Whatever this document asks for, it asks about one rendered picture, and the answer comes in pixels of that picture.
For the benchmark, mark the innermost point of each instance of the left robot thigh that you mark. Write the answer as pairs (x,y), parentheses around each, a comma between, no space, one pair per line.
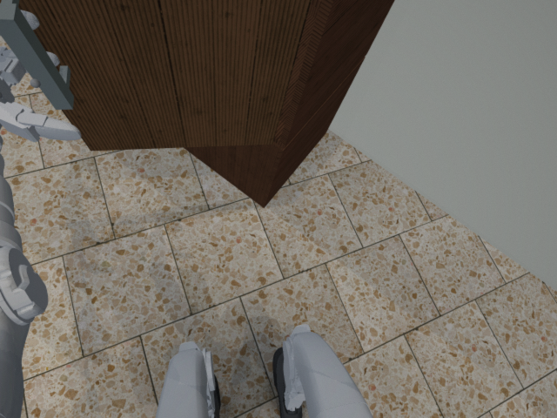
(189,379)

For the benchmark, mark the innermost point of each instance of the robot thigh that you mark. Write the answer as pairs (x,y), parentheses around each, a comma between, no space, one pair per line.
(189,379)
(330,391)

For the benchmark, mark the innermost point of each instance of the left robot forearm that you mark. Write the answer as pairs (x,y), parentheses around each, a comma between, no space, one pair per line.
(9,236)

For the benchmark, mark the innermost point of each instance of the robot left hand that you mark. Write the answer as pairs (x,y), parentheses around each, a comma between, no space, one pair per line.
(22,120)

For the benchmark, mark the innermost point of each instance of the right robot thigh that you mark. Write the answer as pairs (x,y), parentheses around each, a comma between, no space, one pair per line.
(330,391)

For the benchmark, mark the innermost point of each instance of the cupboard door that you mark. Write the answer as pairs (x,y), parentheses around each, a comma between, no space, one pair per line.
(149,74)

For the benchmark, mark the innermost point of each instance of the handle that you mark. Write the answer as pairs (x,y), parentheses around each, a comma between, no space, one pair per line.
(17,33)

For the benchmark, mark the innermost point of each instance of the robot left upper arm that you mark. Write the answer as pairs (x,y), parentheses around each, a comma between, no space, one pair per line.
(23,295)

